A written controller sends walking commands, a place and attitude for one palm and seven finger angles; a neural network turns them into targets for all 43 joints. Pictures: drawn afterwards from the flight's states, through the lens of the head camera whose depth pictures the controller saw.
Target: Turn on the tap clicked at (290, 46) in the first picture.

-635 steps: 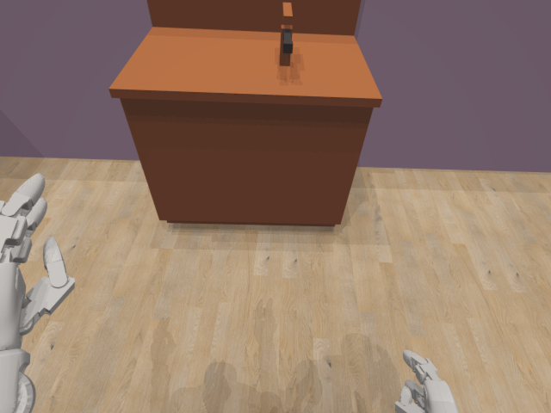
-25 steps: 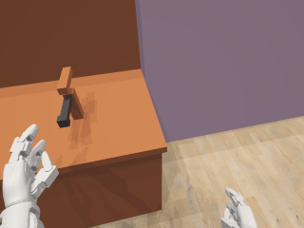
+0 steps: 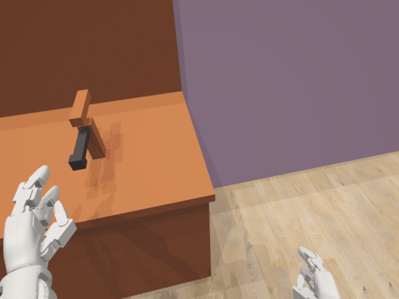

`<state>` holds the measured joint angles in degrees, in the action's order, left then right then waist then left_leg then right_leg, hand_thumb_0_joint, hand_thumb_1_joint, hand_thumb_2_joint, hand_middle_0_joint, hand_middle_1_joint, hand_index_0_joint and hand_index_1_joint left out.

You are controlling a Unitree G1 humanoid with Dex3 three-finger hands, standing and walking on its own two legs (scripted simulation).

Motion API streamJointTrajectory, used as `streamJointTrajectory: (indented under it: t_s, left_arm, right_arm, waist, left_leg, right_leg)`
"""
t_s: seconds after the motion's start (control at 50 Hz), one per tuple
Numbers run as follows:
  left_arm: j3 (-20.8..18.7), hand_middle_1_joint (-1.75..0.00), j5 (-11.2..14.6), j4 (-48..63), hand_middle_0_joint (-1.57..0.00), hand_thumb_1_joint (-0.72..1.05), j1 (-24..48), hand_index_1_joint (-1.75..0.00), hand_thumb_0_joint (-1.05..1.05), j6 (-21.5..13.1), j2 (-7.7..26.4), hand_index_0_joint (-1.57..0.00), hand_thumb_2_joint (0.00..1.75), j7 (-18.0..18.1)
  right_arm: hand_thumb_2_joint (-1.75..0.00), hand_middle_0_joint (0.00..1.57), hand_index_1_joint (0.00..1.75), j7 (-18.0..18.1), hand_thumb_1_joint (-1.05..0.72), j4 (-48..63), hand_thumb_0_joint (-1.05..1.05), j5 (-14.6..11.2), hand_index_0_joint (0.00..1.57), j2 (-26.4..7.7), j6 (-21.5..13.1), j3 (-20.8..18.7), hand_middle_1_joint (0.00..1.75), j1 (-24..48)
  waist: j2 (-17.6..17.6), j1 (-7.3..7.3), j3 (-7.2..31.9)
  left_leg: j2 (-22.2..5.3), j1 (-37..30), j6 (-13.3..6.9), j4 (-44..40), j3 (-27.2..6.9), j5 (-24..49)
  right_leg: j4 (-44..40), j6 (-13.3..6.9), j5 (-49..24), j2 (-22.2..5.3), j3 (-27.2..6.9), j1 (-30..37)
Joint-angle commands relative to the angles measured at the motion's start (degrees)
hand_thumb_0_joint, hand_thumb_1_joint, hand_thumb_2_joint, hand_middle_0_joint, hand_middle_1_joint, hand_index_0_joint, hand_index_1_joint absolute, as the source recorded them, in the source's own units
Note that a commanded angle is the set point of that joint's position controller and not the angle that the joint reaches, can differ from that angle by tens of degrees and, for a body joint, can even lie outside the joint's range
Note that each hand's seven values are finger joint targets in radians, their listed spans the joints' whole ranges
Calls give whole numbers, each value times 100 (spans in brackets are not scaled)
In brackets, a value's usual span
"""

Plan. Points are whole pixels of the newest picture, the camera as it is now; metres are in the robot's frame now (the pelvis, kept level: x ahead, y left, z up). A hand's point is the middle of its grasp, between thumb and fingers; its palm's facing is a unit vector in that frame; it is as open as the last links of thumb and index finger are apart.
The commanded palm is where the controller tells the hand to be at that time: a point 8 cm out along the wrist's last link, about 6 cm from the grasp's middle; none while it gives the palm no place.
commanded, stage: reach beside the lever's end, fingers flat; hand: left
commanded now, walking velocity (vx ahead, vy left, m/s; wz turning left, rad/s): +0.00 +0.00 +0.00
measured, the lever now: (78, 161) +0.36 +0.33 +0.09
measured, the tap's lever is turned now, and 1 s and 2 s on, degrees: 0 0 0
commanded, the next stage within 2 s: none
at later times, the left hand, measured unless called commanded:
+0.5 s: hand (59, 210) +0.21 +0.28 +0.13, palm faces +0.55 -0.83 -0.11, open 7.5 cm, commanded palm +0.17 +0.32 +0.13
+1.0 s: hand (57, 195) +0.25 +0.31 +0.11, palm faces +0.56 -0.82 -0.10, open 7.6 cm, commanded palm +0.21 +0.36 +0.11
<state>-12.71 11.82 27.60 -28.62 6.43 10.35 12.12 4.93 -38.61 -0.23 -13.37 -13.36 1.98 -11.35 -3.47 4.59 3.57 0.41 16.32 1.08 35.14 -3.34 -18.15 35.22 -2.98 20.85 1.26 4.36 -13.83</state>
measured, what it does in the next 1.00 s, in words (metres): stands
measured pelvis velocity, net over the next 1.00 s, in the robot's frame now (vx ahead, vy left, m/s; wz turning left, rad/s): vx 0.00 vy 0.02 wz -0.02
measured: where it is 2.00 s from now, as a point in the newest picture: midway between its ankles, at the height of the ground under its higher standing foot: outside the picture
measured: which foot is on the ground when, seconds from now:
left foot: down 0.00-1.00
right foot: down 0.00-1.00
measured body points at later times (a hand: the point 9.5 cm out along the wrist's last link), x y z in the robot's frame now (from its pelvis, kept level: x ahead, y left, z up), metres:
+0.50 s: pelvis +0.00 +0.01 +0.00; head -0.02 -0.01 +0.45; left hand +0.18 +0.32 +0.13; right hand +0.18 -0.22 -0.08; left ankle +0.01 +0.14 -0.73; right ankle -0.02 -0.08 -0.73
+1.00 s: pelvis +0.00 +0.02 +0.00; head +0.00 +0.01 +0.45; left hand +0.22 +0.36 +0.12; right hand +0.17 -0.21 -0.09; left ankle +0.01 +0.14 -0.73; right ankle -0.02 -0.08 -0.73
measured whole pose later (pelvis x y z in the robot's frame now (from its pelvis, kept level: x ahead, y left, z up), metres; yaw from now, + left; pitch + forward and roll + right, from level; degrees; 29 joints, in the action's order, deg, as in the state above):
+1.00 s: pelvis +0.00 +0.02 +0.00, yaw -1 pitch +2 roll +0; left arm -22.9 12.4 -0.5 -8.0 -0.2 14.6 8.4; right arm 5.3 -41.3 -0.7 -13.5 -12.7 1.3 -11.0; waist -2.2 2.7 3.2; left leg 1.0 20.2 -0.4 35.7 -1.8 -17.6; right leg 35.1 -1.5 19.5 0.6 2.8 -17.8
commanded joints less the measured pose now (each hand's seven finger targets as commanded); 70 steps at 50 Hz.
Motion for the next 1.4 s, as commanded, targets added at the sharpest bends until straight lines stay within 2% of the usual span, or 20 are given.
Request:
streamJointTrajectory:
  t_s: [0.0,0.08,0.22,0.28,0.34,0.38,0.42,0.46,0.5,0.6,0.74,0.78,0.82,0.88,0.94,0.98,1.02,1.1,1.26,1.38]
  left_arm:
    - [-696,-30,6,917,-20,90,862,-30,0,-447,909,-20,90,27]
    - [-735,-30,15,696,-20,90,1307,-30,0,-514,1021,-20,90,-50]
    - [-905,-30,63,282,-20,90,1460,-30,0,-562,1106,-20,90,-116]
    - [-1092,-30,47,221,-20,90,1499,-30,0,-560,1249,-20,90,-79]
    - [-1027,-29,81,97,-20,90,1445,-29,0,-614,1131,-20,90,-112]
    - [-1242,-29,66,3,-20,90,1571,-29,0,-654,1340,-20,90,-104]
    - [-1046,-28,65,49,-19,90,1568,-28,0,-743,1157,-19,90,-145]
    - [-1085,-28,83,-96,-19,90,1699,-28,0,-790,1213,-19,90,-175]
    - [-1028,-27,68,-89,-19,90,1906,-27,0,-848,1196,-19,90,-189]
    - [-1121,-26,59,-590,-19,90,2446,-26,0,-882,1324,-19,90,-219]
    - [-1238,-24,33,-954,-18,90,2679,-24,0,-1010,1455,-18,90,-267]
    - [-1404,-24,35,-1209,-18,90,2668,-24,0,-985,1595,-18,90,-277]
    - [-1280,-23,52,-1291,-18,90,2928,-23,0,-993,1486,-18,90,-302]
    - [-1615,-22,35,-1558,-18,90,2874,-22,0,-1012,1783,-18,90,-286]
    - [-1526,-22,43,-1567,-17,90,2965,-22,0,-1104,1699,-17,90,-361]
    - [-1736,-21,18,-1734,-17,90,3105,-21,0,-1162,1935,-17,90,-376]
    - [-1577,-21,32,-1693,-17,90,3259,-21,0,-1268,1789,-17,90,-436]
    - [-1607,-20,33,-1932,-17,90,3601,-20,0,-1413,1910,-17,90,-511]
    - [-1806,-18,66,-2417,-16,90,3755,-18,0,-1522,2124,-16,90,-630]
    - [-2092,-16,40,-3049,-15,90,4007,-16,0,-1604,2454,-15,90,-696]
  right_arm:
    - [-90,20,30,58,-90,900,0,-52,20,-526,-313,-218,30,836]
    - [-90,20,30,96,-90,805,0,-74,20,-534,-366,-217,30,848]
    - [-90,20,30,96,-90,786,0,-76,20,-565,-396,-235,30,846]
    - [-90,20,30,92,-90,758,0,-68,20,-568,-359,-252,30,835]
    - [-90,20,30,65,-90,799,0,-66,20,-580,-338,-273,30,821]
    - [-90,20,30,76,-90,728,0,-75,20,-586,-314,-287,30,771]
    - [-90,20,30,54,-90,780,0,-74,20,-583,-338,-294,30,788]
    - [-90,20,30,57,-90,746,0,-80,20,-621,-343,-303,30,744]
    - [-90,20,30,75,-90,729,0,-86,20,-614,-356,-296,30,776]
    - [-90,20,30,125,-90,641,0,-109,20,-645,-332,-282,30,824]
    - [-90,20,30,107,-90,614,0,-74,20,-672,-344,-308,30,754]
    - [-90,20,30,102,-90,587,0,-86,20,-683,-308,-302,30,726]
    - [-90,20,30,99,-90,625,0,-98,20,-690,-295,-301,30,731]
    - [-90,20,30,101,-90,581,0,-84,20,-723,-258,-336,30,654]
    - [-90,20,30,69,-90,632,0,-90,20,-724,-240,-358,30,620]
    - [-90,20,30,81,-90,554,0,-90,20,-741,-204,-368,30,573]
    - [-90,20,30,66,-90,587,0,-91,20,-736,-224,-377,30,560]
    - [-90,20,30,90,-90,526,0,-98,20,-785,-258,-385,30,495]
    - [-90,20,30,99,-90,522,0,-95,20,-838,-242,-419,30,379]
    - [-90,20,30,110,-90,440,0,-101,20,-865,-143,-415,30,285]
  waist:
    - [388,-30,167]
    - [173,-74,117]
    - [315,-33,309]
    - [106,9,425]
    - [231,-9,508]
    - [200,-13,466]
    - [70,-51,490]
    - [255,-94,423]
    - [12,-131,390]
    - [133,-201,215]
    - [-23,-141,752]
    - [36,-87,630]
    - [84,-158,618]
    - [196,-94,696]
    - [-7,-123,851]
    - [14,-145,791]
    - [-112,-178,845]
    - [-42,-266,805]
    - [35,-215,1038]
    - [54,-253,849]
  left_leg:
    - [137,-62,-274,-362,183,915]
    - [140,-101,-273,-378,187,811]
    - [142,-93,-257,-445,171,948]
    - [144,-128,-243,-442,204,1100]
    - [138,-126,-237,-431,207,1231]
    - [124,-103,-228,-436,212,1247]
    - [125,-173,-222,-410,220,1330]
    - [111,-106,-219,-410,185,1272]
    - [112,-154,-216,-428,182,1155]
    - [119,6,-222,-486,132,715]
    - [103,-148,-183,-441,125,1115]
    - [95,-34,-170,-476,111,1063]
    - [90,-20,-171,-473,102,1025]
    - [83,29,-174,-431,120,1179]
    - [89,-24,-168,-359,159,1364]
    - [71,18,-174,-346,154,1345]
    - [75,-22,-158,-318,133,1398]
    - [65,29,-175,-294,93,1194]
    - [83,128,-187,-216,90,1302]
    - [77,372,-223,-166,103,1047]
  right_leg:
    - [-835,274,-1267,-172,-313,-109]
    - [-907,273,-1120,-171,-369,-181]
    - [-814,255,-1317,-159,-311,-29]
    - [-784,243,-1486,-157,-306,44]
    - [-704,240,-1651,-147,-265,68]
    - [-721,232,-1651,-136,-275,63]
    - [-665,214,-1729,-139,-257,11]
    - [-649,215,-1649,-119,-229,-56]
    - [-677,205,-1463,-124,-240,-163]
    - [-763,202,-922,-108,-252,-349]
    - [-597,166,-1362,-89,-230,-141]
    - [-615,161,-1296,-72,-212,-159]
    - [-591,165,-1262,-73,-203,-211]
    - [-567,170,-1420,-65,-213,-147]
    - [-481,164,-1614,-69,-222,-141]
    - [-492,165,-1583,-59,-224,-189]
    - [-437,150,-1610,-58,-224,-228]
    - [-420,155,-1401,-43,-214,-393]
    - [-329,156,-1544,-40,-220,-319]
    - [-354,177,-1374,-31,-250,-465]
